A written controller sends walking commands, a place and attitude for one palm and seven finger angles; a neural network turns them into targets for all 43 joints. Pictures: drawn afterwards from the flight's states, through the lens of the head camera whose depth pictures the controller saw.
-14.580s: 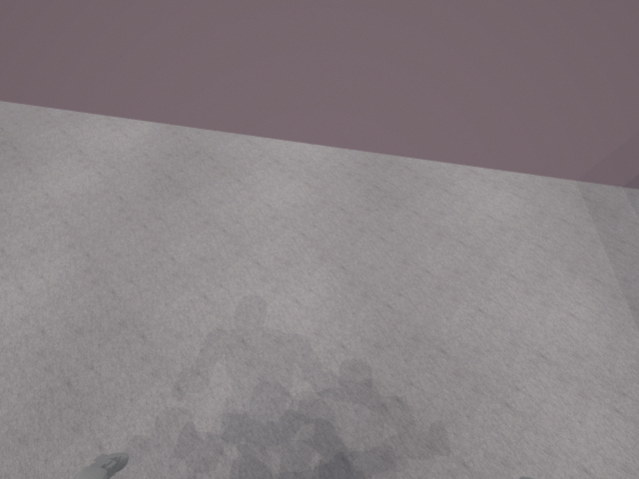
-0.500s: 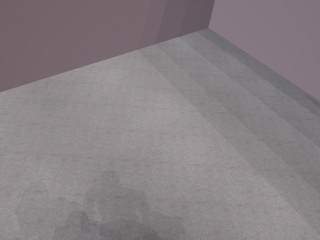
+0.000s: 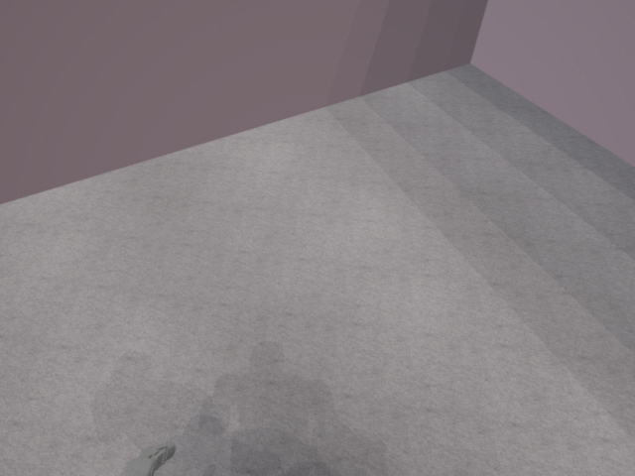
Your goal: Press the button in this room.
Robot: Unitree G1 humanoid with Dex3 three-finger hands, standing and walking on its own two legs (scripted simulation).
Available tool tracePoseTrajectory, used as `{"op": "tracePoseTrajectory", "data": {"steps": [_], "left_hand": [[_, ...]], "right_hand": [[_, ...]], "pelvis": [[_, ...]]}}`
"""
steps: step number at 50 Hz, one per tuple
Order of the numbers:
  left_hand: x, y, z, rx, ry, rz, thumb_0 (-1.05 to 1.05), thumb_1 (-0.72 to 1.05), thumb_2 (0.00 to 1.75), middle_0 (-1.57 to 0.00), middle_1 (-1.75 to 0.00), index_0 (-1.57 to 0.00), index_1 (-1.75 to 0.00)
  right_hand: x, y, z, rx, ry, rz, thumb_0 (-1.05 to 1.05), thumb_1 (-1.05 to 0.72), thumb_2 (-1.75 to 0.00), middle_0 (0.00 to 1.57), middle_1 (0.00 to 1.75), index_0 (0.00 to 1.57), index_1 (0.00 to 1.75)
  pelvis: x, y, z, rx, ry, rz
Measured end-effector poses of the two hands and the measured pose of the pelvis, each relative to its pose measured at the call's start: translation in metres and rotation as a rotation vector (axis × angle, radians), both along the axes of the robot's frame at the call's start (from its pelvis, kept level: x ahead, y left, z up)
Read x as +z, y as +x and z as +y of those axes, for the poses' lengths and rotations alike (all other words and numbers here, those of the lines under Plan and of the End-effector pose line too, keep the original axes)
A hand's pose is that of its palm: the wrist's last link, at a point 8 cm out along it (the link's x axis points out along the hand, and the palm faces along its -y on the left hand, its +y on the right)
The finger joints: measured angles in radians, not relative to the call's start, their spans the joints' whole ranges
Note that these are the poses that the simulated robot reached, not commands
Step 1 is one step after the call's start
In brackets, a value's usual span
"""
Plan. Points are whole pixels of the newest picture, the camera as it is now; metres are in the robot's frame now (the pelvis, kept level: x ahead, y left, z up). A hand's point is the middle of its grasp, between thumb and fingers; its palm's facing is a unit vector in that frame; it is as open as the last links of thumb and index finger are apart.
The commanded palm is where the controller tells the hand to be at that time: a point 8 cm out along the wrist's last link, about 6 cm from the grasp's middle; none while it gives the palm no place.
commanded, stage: turn or walk to find it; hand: left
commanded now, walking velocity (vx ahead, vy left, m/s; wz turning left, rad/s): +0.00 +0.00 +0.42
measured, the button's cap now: out of the picture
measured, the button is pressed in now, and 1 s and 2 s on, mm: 0 0 0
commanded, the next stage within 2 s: stand and wait in 1.64 s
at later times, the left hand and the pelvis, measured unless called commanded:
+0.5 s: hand out of the picture -0.07 +0.18 -0.16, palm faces +0.31 -0.91 -0.26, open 7.3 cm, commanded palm none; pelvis -0.04 -0.02 +0.00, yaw +15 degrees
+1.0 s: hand out of the picture -0.07 +0.17 -0.15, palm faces +0.44 -0.85 -0.29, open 7.3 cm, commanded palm none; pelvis -0.07 -0.05 -0.01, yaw +27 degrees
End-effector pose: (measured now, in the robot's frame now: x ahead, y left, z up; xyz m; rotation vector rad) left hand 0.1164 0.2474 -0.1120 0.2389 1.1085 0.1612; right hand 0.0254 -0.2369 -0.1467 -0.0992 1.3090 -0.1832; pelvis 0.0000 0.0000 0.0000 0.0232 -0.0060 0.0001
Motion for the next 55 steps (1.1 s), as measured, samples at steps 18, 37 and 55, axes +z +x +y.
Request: {"op": "tracePoseTrajectory", "data": {"steps": [18,37,55], "left_hand": [[0.002,-0.137,-0.041,0.248,-0.011,0.107,0.00,0.92,0.90,-0.20,-0.30,-0.20,-0.30],[-0.023,-0.250,0.003,0.480,-0.068,0.201,0.01,0.91,0.90,-0.20,-0.30,-0.20,-0.30],[0.008,-0.232,-0.066,0.542,0.003,0.051,0.00,0.91,0.90,-0.20,-0.30,-0.20,-0.30]], "right_hand": [[0.004,0.009,-0.054,0.190,-0.026,0.084,0.01,-0.91,-0.90,0.20,0.30,0.20,0.29],[0.030,0.085,0.044,0.474,-0.036,-0.159,0.00,-0.91,-0.90,0.21,0.30,0.20,0.30],[-0.006,0.063,-0.030,0.518,0.009,0.017,0.01,-0.91,-0.90,0.20,0.30,0.20,0.29]], "pelvis": [[0.009,-0.027,-0.038,0.196,0.030,-0.013],[0.005,-0.062,-0.006,0.357,-0.019,-0.018],[0.004,-0.065,-0.064,0.516,0.032,-0.015]]}}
